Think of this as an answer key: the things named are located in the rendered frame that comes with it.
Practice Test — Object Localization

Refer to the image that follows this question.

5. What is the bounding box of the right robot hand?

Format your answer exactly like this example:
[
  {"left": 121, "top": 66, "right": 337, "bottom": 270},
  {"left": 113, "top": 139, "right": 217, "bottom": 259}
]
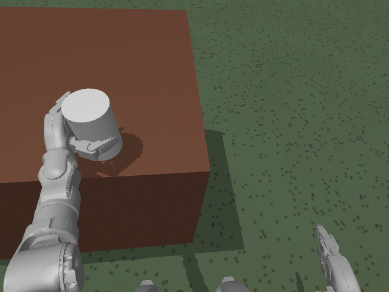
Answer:
[{"left": 315, "top": 224, "right": 361, "bottom": 292}]

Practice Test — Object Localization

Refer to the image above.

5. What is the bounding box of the left robot arm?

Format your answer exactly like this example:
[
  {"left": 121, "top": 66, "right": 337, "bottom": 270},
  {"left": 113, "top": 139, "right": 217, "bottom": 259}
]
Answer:
[{"left": 3, "top": 149, "right": 85, "bottom": 292}]

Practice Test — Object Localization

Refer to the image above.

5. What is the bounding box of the can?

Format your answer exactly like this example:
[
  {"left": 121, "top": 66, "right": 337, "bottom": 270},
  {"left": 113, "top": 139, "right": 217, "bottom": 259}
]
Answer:
[{"left": 61, "top": 89, "right": 123, "bottom": 161}]

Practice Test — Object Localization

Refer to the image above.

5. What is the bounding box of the left robot hand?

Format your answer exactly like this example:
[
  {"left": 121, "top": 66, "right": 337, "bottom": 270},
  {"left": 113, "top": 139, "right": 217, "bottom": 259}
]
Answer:
[{"left": 44, "top": 91, "right": 119, "bottom": 161}]

